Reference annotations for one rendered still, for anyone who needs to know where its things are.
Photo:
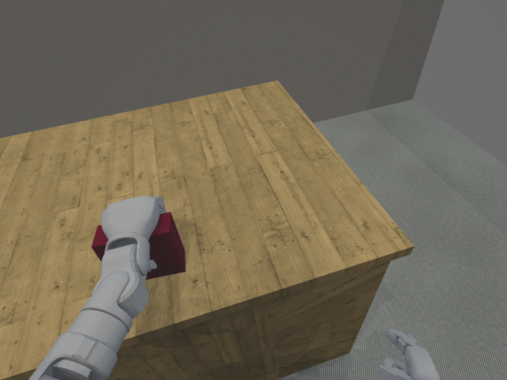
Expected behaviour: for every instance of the sponge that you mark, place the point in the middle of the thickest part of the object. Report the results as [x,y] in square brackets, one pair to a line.
[166,248]

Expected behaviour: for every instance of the robot right hand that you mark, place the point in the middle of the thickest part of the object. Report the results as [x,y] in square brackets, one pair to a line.
[418,361]

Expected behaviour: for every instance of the table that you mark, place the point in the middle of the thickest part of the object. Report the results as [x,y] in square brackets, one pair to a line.
[285,248]

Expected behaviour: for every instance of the robot left hand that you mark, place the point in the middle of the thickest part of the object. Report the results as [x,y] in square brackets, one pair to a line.
[138,215]

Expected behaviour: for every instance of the robot left forearm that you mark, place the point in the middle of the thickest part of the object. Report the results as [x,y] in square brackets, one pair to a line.
[87,351]

